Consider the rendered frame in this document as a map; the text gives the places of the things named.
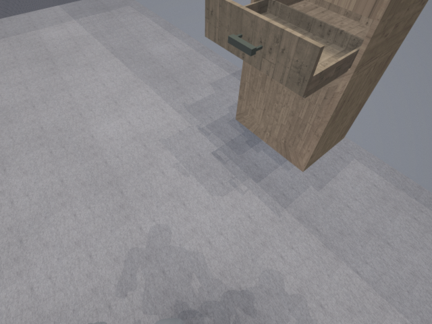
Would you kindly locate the drawer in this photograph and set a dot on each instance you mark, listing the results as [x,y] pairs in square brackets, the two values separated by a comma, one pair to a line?
[299,51]

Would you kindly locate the cabinet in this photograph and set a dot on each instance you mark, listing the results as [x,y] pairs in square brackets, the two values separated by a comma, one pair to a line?
[301,129]

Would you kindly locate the handle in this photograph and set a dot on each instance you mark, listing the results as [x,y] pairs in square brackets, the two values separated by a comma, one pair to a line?
[242,45]

